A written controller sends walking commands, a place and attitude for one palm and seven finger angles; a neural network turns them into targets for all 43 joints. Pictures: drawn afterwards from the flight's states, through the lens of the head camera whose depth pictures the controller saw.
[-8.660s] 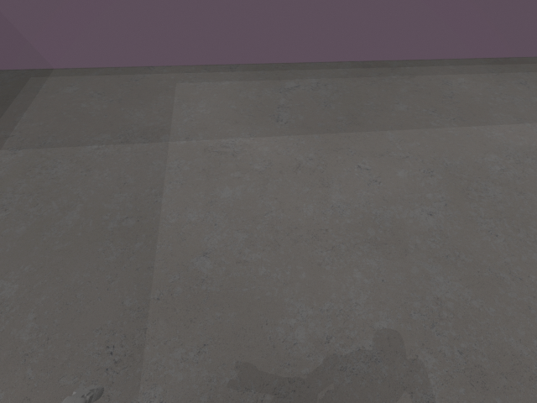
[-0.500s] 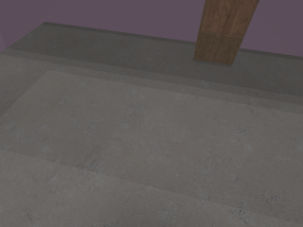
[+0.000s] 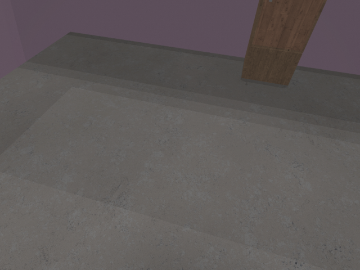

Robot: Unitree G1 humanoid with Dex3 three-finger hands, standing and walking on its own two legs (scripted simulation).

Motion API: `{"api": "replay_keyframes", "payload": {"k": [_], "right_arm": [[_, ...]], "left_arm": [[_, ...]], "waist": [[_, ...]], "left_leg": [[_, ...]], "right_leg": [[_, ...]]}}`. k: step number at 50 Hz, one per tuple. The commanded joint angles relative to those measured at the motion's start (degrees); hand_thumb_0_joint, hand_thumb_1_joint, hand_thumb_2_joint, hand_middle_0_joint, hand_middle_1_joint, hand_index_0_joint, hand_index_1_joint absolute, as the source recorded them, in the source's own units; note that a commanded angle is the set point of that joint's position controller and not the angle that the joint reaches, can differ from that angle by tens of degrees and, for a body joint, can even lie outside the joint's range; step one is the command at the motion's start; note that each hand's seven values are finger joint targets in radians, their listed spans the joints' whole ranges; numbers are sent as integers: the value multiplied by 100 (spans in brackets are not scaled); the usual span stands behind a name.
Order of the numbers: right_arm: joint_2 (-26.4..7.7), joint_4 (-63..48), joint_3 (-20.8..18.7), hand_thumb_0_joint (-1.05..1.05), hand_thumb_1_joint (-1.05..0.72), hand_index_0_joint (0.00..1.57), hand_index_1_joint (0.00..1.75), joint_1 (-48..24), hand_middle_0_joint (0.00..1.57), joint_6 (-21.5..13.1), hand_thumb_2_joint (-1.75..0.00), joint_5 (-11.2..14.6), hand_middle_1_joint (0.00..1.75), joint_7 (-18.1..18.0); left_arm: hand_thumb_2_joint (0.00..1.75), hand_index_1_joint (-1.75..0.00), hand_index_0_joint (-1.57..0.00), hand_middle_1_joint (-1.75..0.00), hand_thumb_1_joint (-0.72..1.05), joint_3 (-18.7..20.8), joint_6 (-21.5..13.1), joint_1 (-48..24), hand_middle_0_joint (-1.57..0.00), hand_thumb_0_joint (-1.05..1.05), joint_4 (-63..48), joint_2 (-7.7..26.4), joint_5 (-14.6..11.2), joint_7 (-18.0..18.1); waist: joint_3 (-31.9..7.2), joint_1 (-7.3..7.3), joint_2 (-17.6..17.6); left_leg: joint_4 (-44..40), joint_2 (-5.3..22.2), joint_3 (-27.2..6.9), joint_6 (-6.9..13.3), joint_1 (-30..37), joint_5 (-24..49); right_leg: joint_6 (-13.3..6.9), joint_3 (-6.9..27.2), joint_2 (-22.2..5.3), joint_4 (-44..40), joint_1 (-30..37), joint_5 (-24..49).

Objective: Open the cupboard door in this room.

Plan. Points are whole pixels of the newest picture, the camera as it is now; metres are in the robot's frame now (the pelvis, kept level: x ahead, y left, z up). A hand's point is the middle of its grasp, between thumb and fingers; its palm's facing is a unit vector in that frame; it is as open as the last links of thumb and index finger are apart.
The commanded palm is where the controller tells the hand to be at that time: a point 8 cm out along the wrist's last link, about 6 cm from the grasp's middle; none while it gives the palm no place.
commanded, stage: stand and wait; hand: left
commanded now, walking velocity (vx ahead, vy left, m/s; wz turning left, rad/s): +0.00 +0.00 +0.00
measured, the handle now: out of the picture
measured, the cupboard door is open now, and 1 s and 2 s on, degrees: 0 0 0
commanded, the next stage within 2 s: turn or walk to find it in 0.06 s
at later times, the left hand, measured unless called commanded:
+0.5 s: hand out of the picture +0.01 +0.16 -0.18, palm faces +0.05 -0.98 -0.20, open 7.4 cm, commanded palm none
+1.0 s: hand out of the picture +0.05 +0.21 -0.16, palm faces +0.19 -0.95 -0.25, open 7.4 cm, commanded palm none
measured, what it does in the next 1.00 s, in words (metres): lifts its right foot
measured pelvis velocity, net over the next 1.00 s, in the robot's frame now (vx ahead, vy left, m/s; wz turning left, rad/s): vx -0.02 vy -0.01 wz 0.19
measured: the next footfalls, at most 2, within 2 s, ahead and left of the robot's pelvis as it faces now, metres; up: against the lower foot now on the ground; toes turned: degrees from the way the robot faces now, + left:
right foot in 1.16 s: +0.03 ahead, -0.15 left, +0.00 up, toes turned +16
left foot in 1.58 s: -0.08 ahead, +0.08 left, +0.00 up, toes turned +33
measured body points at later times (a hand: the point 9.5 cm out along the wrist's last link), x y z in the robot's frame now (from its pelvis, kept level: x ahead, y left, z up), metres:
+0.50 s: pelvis +0.00 -0.01 +0.00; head +0.01 -0.01 +0.45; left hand +0.01 +0.21 -0.16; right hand +0.01 -0.24 -0.16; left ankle -0.01 +0.10 -0.74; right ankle +0.02 -0.13 -0.74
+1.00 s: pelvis -0.02 -0.01 +0.00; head +0.02 +0.00 +0.45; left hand +0.03 +0.26 -0.14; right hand +0.04 -0.25 -0.15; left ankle -0.01 +0.10 -0.74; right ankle -0.03 -0.15 -0.68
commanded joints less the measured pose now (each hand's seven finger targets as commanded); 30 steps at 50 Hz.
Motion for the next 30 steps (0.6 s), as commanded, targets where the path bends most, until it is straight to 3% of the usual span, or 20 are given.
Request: {"api": "replay_keyframes", "payload": {"k": [1,8,15,25,28,30], "right_arm": [[-561,-132,-71,0,-90,20,30,329,20,-94,-90,13,30,-58],[-646,-248,-107,0,-90,20,30,258,20,-31,-90,0,30,-35],[-574,-230,-90,0,-90,20,30,312,20,-69,-90,-12,30,-44],[-582,-154,-66,0,-90,20,30,354,20,-76,-90,-9,30,-45],[-636,-282,-108,0,-90,20,30,263,20,-13,-90,-19,30,-21],[-649,-371,-135,0,-90,20,30,245,20,28,-90,-32,30,-5]], "left_arm": [[90,-30,-20,-30,90,48,-113,180,-20,0,-136,532,-30,13],[90,-30,-20,-30,90,153,-72,113,-20,0,-258,693,-29,25],[90,-30,-20,-30,90,117,-110,85,-20,0,-270,606,-30,14],[90,-30,-20,-30,90,129,-111,-16,-20,0,-250,672,-51,7],[90,-30,-20,-30,90,204,-57,-15,-20,0,-362,757,-37,16],[90,-30,-20,-30,90,261,-41,-46,-20,0,-446,860,-34,16]], "waist": [[196,-53,-72],[192,-29,-17],[-17,-34,-8],[231,-25,20],[260,19,0],[193,19,-212]], "left_leg": [[-674,753,-571,30,-252,746],[-420,708,-612,18,-628,855],[-398,708,-617,5,-380,974],[-578,701,-631,-34,-534,886],[-402,660,-671,-18,-878,726],[-109,542,-566,-55,-1019,585]], "right_leg": [[-126,435,-435,-558,59,443],[-143,337,-546,-369,208,424],[-176,355,-526,-429,186,490],[-178,315,-499,-563,360,377],[-179,277,-591,-500,366,76],[-268,380,-800,-579,343,-108]]}}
